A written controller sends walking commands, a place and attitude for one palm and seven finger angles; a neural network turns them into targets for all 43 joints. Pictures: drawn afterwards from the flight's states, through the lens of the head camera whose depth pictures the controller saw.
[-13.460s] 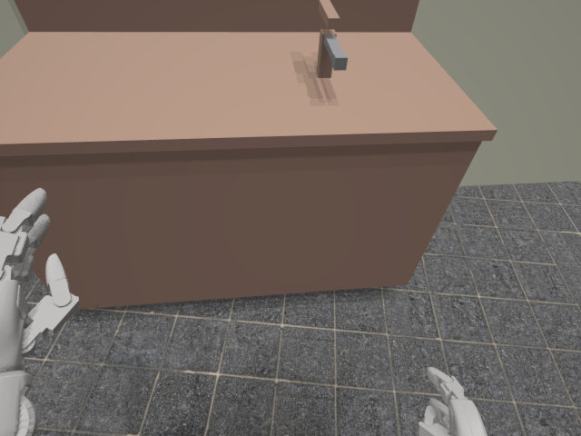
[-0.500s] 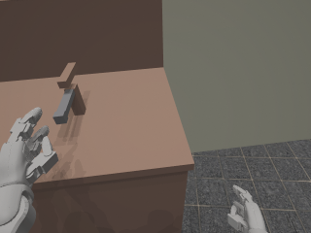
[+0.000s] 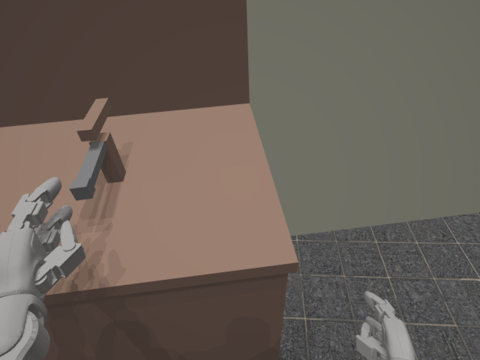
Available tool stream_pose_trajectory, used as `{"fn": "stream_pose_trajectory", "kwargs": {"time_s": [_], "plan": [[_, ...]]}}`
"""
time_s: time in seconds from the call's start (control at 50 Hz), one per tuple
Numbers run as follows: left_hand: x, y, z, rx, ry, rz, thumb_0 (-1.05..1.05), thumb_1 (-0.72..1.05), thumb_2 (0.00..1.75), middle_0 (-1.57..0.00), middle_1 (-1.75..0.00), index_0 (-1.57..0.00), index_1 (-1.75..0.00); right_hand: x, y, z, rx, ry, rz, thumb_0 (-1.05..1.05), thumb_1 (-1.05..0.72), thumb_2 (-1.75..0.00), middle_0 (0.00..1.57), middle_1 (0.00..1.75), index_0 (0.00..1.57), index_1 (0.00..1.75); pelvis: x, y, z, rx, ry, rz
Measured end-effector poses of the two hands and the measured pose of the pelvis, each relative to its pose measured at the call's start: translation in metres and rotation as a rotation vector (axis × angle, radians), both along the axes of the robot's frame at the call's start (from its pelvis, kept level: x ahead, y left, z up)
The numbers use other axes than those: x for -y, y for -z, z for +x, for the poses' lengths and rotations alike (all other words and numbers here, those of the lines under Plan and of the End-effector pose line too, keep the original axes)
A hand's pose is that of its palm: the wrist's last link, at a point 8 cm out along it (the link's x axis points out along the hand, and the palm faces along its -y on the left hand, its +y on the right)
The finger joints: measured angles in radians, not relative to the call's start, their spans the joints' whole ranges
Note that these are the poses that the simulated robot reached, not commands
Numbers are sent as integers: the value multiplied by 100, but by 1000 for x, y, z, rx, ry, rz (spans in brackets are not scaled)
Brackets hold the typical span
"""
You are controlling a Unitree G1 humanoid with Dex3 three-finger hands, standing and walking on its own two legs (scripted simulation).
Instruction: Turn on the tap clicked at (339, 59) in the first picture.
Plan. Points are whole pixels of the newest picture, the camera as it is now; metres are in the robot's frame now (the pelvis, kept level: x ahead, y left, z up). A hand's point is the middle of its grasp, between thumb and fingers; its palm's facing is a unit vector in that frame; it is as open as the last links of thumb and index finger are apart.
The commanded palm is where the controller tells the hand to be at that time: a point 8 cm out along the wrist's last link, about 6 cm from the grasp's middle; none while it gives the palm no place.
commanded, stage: reach beside the lever's end, fingers flat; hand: left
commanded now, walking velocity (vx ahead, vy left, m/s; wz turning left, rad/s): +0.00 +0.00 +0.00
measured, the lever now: (82, 189) +0.33 +0.33 +0.15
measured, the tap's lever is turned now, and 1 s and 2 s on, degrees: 2 2 2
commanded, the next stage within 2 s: none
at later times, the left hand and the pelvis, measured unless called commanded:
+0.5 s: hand (76, 235) +0.21 +0.26 +0.17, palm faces +0.47 -0.87 -0.13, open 7.5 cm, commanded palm +0.16 +0.31 +0.18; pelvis -0.01 +0.01 +0.00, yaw -1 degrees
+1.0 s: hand (65, 223) +0.24 +0.30 +0.16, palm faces +0.51 -0.85 -0.13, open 7.7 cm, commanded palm +0.20 +0.35 +0.16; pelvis -0.02 +0.00 +0.00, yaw -1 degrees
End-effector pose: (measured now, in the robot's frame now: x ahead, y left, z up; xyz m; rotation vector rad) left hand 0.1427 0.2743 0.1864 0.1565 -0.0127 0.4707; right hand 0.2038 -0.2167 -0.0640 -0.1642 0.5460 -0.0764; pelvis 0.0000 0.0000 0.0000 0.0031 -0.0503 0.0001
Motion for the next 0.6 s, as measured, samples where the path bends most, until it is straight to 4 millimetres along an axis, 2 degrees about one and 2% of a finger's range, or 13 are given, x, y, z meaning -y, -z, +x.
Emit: {"fn": "stream_pose_trajectory", "kwargs": {"time_s": [0.3,0.4,0.6], "plan": [[-14,5,20,-1,-4,-17,1,89,90,-20,-30,-20,-30,-14,4,-13,-25,-1,5,1,-90,-90,20,30,20,30,-7,-2,-8,2,1,-1],[-20,7,26,-13,-18,-19,1,89,90,-20,-29,-20,-29,-13,4,-16,-34,11,3,1,-90,-90,20,30,20,30,-9,-3,-8,-3,8,0],[-28,13,23,-8,-33,-23,1,89,90,-20,-27,-19,-27,-5,3,-22,-40,33,-16,1,-90,-90,20,30,20,30,-9,-4,-8,2,11,2]]}}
